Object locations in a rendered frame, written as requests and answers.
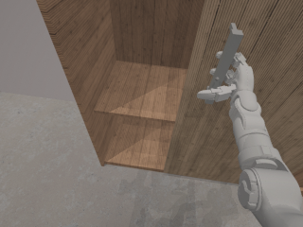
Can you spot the wardrobe door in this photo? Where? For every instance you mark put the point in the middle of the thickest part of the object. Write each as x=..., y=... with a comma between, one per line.
x=298, y=175
x=202, y=143

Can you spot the right robot upper arm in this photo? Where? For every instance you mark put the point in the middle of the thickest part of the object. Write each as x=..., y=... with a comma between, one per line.
x=272, y=196

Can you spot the robot right forearm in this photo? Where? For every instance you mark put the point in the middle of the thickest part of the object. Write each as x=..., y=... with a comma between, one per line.
x=252, y=138

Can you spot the robot right hand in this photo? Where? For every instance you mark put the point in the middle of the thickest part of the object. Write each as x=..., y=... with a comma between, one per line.
x=242, y=79

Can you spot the handle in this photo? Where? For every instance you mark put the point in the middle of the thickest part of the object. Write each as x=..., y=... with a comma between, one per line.
x=231, y=46

